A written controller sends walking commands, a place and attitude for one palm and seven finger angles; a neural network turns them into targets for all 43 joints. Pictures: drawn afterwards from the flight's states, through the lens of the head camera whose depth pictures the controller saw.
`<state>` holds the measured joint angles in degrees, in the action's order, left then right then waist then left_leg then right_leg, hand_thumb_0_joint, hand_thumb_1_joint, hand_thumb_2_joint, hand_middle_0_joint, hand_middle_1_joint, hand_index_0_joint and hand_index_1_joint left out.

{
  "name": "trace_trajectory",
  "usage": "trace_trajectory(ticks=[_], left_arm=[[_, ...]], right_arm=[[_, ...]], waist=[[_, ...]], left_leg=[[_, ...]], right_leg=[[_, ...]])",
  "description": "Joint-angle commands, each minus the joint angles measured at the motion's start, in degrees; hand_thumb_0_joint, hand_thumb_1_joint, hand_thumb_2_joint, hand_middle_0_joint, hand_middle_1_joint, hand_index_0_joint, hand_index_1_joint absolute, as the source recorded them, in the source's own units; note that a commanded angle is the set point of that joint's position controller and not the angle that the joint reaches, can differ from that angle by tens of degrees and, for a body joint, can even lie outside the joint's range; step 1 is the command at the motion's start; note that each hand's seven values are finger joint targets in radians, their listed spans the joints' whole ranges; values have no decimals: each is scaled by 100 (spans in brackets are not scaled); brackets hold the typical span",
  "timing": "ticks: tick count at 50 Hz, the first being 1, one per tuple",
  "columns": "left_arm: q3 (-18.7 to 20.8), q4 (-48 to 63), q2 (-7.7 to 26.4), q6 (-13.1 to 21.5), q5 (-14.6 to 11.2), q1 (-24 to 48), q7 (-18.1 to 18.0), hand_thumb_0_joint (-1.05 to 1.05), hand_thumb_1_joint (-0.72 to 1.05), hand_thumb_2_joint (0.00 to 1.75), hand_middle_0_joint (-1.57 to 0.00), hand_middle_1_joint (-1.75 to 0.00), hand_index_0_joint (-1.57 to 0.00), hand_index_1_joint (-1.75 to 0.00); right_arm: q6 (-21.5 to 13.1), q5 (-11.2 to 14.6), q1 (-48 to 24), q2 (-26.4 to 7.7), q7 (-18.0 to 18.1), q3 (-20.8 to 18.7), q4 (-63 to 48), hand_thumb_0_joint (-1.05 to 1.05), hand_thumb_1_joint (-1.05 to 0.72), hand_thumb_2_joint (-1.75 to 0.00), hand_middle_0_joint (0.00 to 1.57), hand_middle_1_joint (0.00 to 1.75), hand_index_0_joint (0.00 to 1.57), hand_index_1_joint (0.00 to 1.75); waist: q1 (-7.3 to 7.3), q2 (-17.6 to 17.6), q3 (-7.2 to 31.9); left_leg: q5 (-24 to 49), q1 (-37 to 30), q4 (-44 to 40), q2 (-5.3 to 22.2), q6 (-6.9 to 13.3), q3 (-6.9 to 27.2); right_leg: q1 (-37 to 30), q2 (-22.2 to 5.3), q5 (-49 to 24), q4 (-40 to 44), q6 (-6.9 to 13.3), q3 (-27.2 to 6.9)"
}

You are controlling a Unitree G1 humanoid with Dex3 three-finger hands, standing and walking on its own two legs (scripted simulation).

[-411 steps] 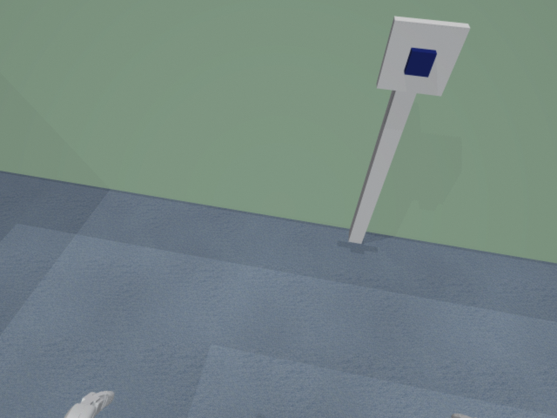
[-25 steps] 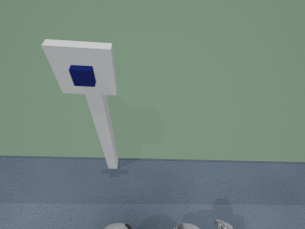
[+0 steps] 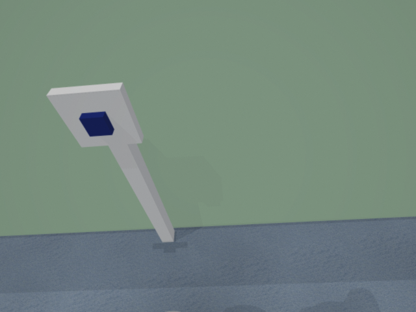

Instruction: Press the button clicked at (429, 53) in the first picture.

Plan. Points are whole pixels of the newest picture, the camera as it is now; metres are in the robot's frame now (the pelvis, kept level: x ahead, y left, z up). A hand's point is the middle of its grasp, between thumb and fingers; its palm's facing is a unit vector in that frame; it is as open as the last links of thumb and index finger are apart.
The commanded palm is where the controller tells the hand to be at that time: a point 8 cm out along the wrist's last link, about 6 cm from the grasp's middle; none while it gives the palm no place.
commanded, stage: come to a stop and stand still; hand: left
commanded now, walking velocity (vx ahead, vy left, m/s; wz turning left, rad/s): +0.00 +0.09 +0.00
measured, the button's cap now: (97, 123) +0.53 +0.33 +0.07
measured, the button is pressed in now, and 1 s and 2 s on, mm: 0 0 0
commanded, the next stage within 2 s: look again from close up in 0.74 s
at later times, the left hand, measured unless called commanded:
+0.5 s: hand out of the picture +0.02 +0.23 -0.20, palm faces +0.05 -0.98 -0.17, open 7.4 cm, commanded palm none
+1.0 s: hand out of the picture +0.00 +0.25 -0.19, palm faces -0.03 -0.97 -0.23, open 7.4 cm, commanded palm none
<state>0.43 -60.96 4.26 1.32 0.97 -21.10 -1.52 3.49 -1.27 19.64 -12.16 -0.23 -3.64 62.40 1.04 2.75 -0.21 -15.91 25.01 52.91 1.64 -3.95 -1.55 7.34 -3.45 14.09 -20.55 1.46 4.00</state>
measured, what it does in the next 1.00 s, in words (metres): steps on the spot: left foot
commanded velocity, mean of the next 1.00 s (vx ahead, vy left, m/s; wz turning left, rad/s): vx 0.00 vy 0.00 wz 0.00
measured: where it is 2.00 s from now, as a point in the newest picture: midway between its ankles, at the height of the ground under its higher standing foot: outside the picture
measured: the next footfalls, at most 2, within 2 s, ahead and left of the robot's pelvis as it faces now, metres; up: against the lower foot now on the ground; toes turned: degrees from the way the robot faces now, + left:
left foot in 0.24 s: +0.04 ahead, +0.17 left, +0.00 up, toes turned +5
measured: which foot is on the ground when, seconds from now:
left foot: up 0.00-0.22, down 0.24-1.00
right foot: down 0.00-1.00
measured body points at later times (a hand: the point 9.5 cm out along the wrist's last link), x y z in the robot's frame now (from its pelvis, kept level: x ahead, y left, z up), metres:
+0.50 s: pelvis +0.02 +0.06 -0.01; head +0.04 +0.08 +0.43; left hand +0.02 +0.29 -0.18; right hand +0.11 -0.15 -0.16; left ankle +0.00 +0.17 -0.75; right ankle -0.03 -0.09 -0.75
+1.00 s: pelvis -0.02 +0.06 -0.02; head +0.01 +0.05 +0.43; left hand +0.01 +0.30 -0.17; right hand -0.03 -0.16 -0.18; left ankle +0.00 +0.17 -0.75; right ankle -0.03 -0.09 -0.75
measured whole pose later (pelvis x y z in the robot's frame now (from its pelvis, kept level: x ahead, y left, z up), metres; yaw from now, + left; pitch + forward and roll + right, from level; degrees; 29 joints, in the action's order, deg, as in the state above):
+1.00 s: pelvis -0.02 +0.06 -0.02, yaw -1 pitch -1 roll +0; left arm -1.0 -62.4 9.7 0.5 0.8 -14.1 -2.1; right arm -0.5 -0.8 18.2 -9.7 0.8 0.3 61.5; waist -0.7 1.4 -3.9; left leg -15.7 14.1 30.8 1.5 0.9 -5.2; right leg 11.5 -5.1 17.6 -30.1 -2.7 2.4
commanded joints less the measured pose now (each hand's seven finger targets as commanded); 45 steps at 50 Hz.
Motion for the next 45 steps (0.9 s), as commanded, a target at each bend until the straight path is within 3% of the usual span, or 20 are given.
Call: trace_trajectory(ticks=[1,3,6,9,10,11,12,13,14,16,18,20,24,41,42,43,44,45], left_arm=[[321,-13,1159,58,54,-713,-145,0,90,90,-20,-30,-20,-30],[323,-56,1171,37,80,-673,-149,0,90,90,-20,-30,-20,-30],[307,-101,1189,7,102,-463,-130,0,90,90,-20,-30,-20,-30],[293,-144,1161,-21,49,-102,-122,0,90,90,-20,-30,-20,-30],[271,-138,1069,-41,17,-68,-115,0,90,90,-20,-30,-20,-30],[233,-132,887,-59,-3,-213,-109,0,90,90,-20,-30,-20,-30],[191,-149,675,-80,-15,-369,-116,0,90,90,-20,-30,-20,-30],[157,-184,596,-100,-4,-369,-132,0,90,90,-20,-30,-20,-30],[143,-170,556,-108,27,-317,-121,0,90,90,-20,-30,-20,-30],[108,-307,638,-145,-8,-133,-100,0,90,90,-20,-30,-20,-30],[114,-345,757,-130,-12,-187,-96,0,90,90,-20,-30,-20,-30],[108,-368,864,-115,-4,-130,-102,0,90,90,-20,-30,-20,-30],[110,-312,942,-108,-7,65,-98,0,90,90,-20,-30,-20,-30],[64,-248,1135,-125,-46,392,-72,0,90,90,-20,-30,-20,-30],[-24,-226,1221,12,73,272,-302,0,90,90,-20,-30,-20,-30],[46,12,1389,38,18,326,-251,0,90,90,-20,-30,-20,-30],[44,29,1345,39,16,487,-189,0,90,90,-20,-30,-20,-30],[28,74,1342,18,-4,426,-142,0,90,90,-20,-30,-20,-30]], right_arm=[[-156,18,-657,-188,40,-6,-601,0,-90,-90,20,30,20,30],[-164,54,-734,-110,54,20,-607,0,-90,-90,20,30,20,30],[-200,107,-744,23,56,58,-550,0,-90,-90,20,30,20,30],[-283,121,-362,64,91,82,-331,0,-90,-90,20,30,20,30],[-346,116,-230,-9,116,95,-257,0,-90,-90,20,30,20,30],[-427,98,-149,-254,152,60,-227,0,-90,-90,20,30,20,30],[-452,84,-160,-507,189,20,-229,0,-90,-90,20,30,20,30],[-420,71,-243,-600,209,8,-246,0,-90,-90,20,30,20,30],[-398,61,-374,-620,224,11,-279,0,-90,-90,20,30,20,30],[-425,80,-527,-379,278,98,-189,0,-90,-90,20,30,20,30],[-423,93,-602,-334,295,115,-188,0,-90,-90,20,30,20,30],[-424,102,-566,-311,291,111,-180,0,-90,-90,20,30,20,30],[-443,97,-526,-306,274,117,-131,0,-90,-90,20,30,20,30],[-486,82,-253,-335,210,200,114,0,-90,-90,20,30,20,30],[-551,117,-342,-635,141,228,-296,0,-90,-90,20,30,20,30],[-557,33,-61,-417,101,221,-344,0,-90,-90,20,30,20,30],[-565,-5,-211,-430,85,230,-316,0,-90,-90,20,30,20,30],[-544,3,-158,-447,94,263,-410,0,-90,-90,20,30,20,30]], waist=[[277,-1271,-184],[277,-1323,-158],[196,-1579,-217],[-64,-1484,-135],[-113,-1155,-54],[-93,-477,187],[-41,221,332],[-7,348,239],[18,97,-56],[-17,616,-210],[11,417,-176],[-45,165,-74],[-57,-81,48],[-29,-199,-275],[-86,-148,-664],[-133,51,-235],[-67,477,-397],[-71,423,-220]], left_leg=[[-471,887,-227,150,-28,78],[-647,536,-646,115,0,-17],[-629,-233,-1344,-9,93,-178],[470,-1452,-2664,-91,157,-347],[923,-1892,-3036,8,214,-267],[1925,-2398,-2996,487,375,112],[2819,-2513,-2828,1084,698,669],[2803,-2233,-2912,1321,890,706],[2565,-1902,-2893,1309,883,592],[3168,-1842,-3033,956,798,442],[3440,-1909,-2814,771,668,210],[3364,-2035,-2726,671,569,113],[3121,-2049,-2865,644,532,132],[1771,-1713,-3459,554,480,157],[3123,-1222,-2425,591,350,109],[1960,-1277,-2634,505,393,167],[1576,-1107,-2820,473,426,185],[955,-1065,-2919,529,514,275]], right_leg=[[-931,-1619,-2621,294,666,-1278],[-742,-1595,-2820,204,709,-1234],[-190,-1403,-2754,175,621,-1067],[426,-1030,-2102,-166,304,-756],[613,-795,-1822,-438,148,-618],[876,-523,-1351,-769,-38,-450],[1023,-298,-360,-855,-202,-238],[912,-203,406,-793,-274,-123],[897,-150,391,-692,-296,-122],[599,-225,-353,-637,-322,-88],[401,-285,-1010,-476,-282,-207],[294,-360,-1527,-376,-258,-247],[99,-369,-1591,-330,-266,-213],[-62,-393,-892,69,-261,-292],[450,-469,-1850,-237,-188,-558],[214,-447,-840,-519,-28,-389],[361,-378,-381,-562,-3,-353],[432,-246,186,-563,-2,-318]])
